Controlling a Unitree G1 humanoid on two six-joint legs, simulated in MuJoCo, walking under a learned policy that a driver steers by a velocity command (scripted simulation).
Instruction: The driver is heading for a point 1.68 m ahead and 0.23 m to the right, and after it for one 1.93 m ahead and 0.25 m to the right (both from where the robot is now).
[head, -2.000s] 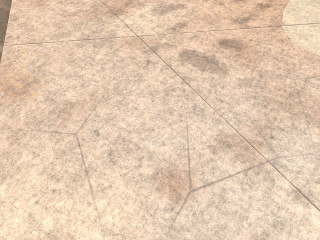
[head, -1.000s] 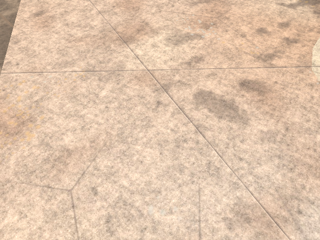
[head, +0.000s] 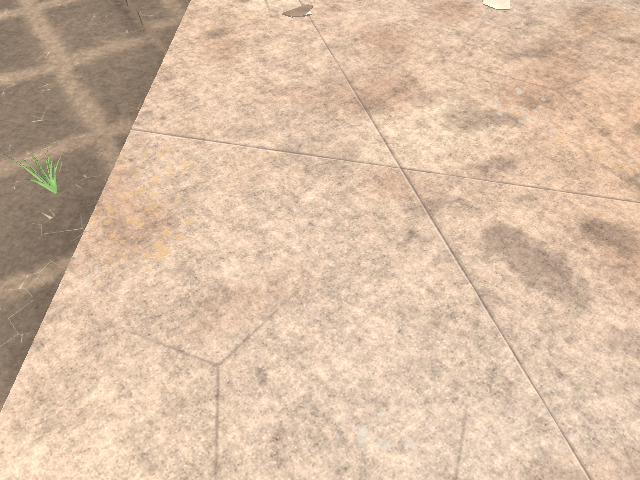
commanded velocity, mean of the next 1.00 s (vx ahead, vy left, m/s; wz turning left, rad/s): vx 0.29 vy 0.00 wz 0.01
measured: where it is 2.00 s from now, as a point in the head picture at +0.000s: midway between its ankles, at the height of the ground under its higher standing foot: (320, 341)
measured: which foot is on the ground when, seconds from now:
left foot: down 0.00-0.94, up 0.96-1.00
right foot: down 0.00-0.50, up 0.52-0.94, down 0.96-1.00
